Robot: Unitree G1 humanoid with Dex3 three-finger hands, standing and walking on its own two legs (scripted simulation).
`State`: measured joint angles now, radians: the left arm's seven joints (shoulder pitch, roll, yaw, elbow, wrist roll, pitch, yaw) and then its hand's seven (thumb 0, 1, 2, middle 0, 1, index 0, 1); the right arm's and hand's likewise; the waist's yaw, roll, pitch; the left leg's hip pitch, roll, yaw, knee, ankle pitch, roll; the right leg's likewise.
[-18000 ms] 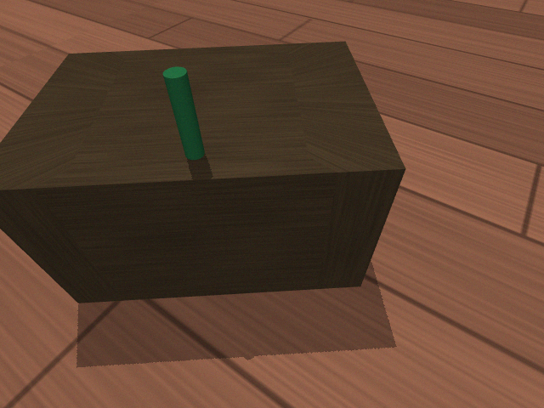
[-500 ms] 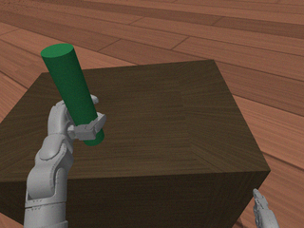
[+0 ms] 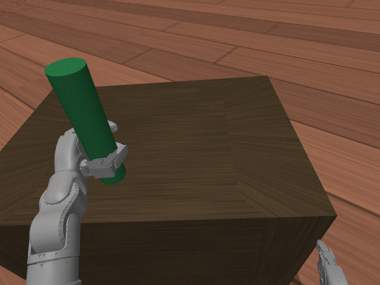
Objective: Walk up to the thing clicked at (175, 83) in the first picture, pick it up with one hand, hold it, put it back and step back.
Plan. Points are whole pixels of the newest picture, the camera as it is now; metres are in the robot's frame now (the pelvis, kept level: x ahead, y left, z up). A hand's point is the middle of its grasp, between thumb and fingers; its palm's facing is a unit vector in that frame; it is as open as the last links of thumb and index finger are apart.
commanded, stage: crouch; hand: left
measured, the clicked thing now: (94, 131) +0.33 +0.18 +0.23
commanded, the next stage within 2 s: lower in 0.98 s
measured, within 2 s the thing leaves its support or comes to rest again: neither
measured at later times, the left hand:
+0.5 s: hand (117, 158) +0.39 +0.19 +0.10, palm faces +0.16 -0.99 +0.00, open 7.5 cm
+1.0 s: hand (123, 159) +0.43 +0.19 +0.06, palm faces +0.15 -0.99 -0.01, open 7.5 cm
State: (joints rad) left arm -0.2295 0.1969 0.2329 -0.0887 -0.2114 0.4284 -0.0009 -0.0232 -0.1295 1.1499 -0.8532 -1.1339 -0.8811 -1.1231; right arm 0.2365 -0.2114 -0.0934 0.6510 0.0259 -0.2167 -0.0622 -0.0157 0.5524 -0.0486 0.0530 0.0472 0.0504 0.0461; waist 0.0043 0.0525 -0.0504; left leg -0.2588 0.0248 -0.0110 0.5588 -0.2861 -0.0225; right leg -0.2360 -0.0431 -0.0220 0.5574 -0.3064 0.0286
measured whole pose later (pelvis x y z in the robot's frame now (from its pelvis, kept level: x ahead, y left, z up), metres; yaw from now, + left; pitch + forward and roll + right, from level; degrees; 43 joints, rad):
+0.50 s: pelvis -0.01 +0.01 -0.01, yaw -1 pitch +4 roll -1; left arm -0.41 0.26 0.26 0.48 -0.16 -0.01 0.00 -0.02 -0.12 1.15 -0.85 -1.14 -0.88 -1.13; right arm 0.24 -0.22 -0.09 0.61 0.01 -0.22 -0.06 -0.02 0.56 -0.05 0.05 0.05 0.05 0.05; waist -0.05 0.00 -0.03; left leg -0.40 0.04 0.01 0.64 -0.31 -0.02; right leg -0.38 -0.03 0.00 0.62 -0.31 0.03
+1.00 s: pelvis -0.01 +0.01 -0.02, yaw -2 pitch +10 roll -1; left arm -0.55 0.32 0.28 0.77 -0.15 -0.22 -0.03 -0.02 -0.13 1.15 -0.85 -1.13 -0.88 -1.12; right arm 0.28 -0.21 -0.07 0.42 -0.01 -0.10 -0.04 -0.02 0.54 -0.05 0.06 0.05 0.05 0.05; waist -0.08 0.00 -0.06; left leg -0.59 0.04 0.00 0.79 -0.37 -0.02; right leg -0.56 -0.02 0.00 0.75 -0.36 0.03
